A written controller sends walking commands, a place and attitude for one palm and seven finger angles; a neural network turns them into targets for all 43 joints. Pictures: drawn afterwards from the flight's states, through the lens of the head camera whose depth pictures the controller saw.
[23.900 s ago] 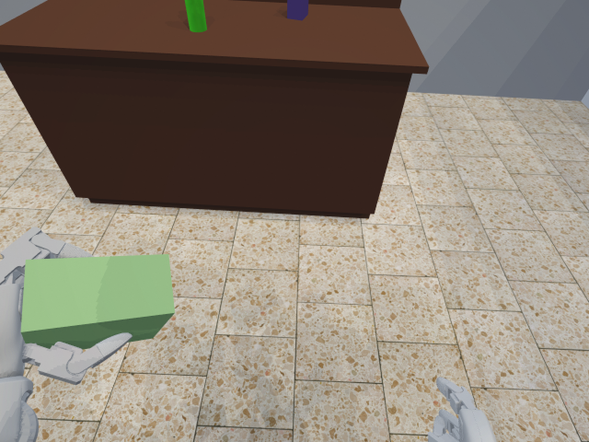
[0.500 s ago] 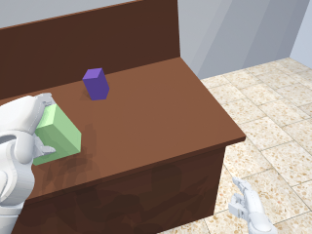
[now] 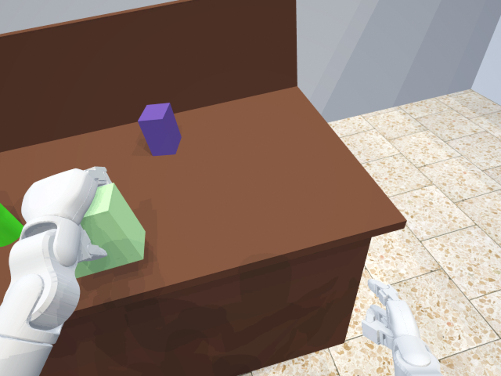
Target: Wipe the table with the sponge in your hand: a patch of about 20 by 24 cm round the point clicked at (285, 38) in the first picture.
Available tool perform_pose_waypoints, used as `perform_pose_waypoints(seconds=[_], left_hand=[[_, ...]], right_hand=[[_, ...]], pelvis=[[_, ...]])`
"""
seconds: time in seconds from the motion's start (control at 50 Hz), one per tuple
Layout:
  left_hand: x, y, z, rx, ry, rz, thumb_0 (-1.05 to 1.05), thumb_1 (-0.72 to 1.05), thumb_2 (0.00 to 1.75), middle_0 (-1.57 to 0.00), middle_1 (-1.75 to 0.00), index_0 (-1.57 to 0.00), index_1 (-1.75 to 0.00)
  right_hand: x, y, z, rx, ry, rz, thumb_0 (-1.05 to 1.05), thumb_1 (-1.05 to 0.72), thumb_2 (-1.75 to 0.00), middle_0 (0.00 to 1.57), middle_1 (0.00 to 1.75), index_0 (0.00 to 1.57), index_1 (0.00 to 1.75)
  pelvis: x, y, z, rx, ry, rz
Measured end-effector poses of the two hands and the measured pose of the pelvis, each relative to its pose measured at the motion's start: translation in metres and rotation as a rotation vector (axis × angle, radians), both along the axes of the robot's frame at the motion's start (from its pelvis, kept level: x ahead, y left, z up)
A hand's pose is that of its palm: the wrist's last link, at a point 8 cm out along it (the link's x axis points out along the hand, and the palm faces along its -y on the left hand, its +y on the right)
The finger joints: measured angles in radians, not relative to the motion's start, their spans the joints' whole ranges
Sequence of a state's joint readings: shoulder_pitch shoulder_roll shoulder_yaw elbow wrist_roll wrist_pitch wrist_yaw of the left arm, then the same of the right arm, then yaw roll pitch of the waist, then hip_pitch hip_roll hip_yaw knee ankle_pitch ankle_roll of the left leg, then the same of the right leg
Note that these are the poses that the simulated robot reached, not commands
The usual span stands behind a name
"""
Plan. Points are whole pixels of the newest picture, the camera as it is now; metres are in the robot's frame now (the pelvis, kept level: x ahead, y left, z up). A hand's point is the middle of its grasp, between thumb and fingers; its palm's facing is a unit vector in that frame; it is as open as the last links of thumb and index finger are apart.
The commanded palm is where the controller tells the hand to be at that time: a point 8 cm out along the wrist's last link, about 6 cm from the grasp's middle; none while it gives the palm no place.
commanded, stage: move the sponge above the wiping area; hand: left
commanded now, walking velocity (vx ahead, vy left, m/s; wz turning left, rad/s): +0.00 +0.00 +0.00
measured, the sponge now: (99, 240) +0.26 +0.29 +0.11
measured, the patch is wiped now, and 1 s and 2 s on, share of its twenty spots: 0.00 0.05 0.05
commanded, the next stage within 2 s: none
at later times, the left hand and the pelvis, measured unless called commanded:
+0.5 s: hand (95, 232) +0.27 +0.30 +0.13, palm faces -0.08 -0.08 -0.99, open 10.3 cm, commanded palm +0.25 +0.30 +0.22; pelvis +0.00 +0.00 +0.00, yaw +1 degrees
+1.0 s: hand (109, 229) +0.28 +0.29 +0.11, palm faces -0.08 -0.06 -0.99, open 10.3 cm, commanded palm +0.26 +0.30 +0.21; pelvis +0.00 +0.01 +0.00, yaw +1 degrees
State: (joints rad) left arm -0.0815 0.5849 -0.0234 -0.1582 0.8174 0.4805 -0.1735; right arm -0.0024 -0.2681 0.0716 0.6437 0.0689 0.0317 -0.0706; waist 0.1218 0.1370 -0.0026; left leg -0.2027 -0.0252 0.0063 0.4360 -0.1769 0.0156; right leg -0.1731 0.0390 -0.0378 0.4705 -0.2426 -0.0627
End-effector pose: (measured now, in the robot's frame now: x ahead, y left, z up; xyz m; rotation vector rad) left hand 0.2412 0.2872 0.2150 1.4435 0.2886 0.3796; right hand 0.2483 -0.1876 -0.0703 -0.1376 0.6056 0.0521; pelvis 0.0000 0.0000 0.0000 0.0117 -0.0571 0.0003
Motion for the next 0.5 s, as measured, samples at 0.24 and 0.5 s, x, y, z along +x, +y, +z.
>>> perform_pose_waypoints(seconds=[0.24,0.5], left_hand=[[0.010,-0.009,0.008,0.082,-0.080,-0.129,0.00,-0.53,1.02,-0.72,-1.31,-0.75,-1.30],[0.011,0.006,-0.034,0.009,0.153,-0.033,0.00,-0.53,1.02,-0.72,-1.31,-0.75,-1.30]], right_hand=[[-0.012,-0.004,-0.005,-0.048,0.047,0.001,0.01,-0.90,-0.90,0.20,0.30,0.20,0.30],[-0.015,-0.014,-0.010,-0.050,0.057,-0.034,0.01,-0.90,-0.90,0.20,0.30,0.20,0.30]], pelvis=[[0.003,0.000,0.001,-0.002,-0.017,-0.007],[0.001,0.003,0.000,-0.004,0.001,0.011]])
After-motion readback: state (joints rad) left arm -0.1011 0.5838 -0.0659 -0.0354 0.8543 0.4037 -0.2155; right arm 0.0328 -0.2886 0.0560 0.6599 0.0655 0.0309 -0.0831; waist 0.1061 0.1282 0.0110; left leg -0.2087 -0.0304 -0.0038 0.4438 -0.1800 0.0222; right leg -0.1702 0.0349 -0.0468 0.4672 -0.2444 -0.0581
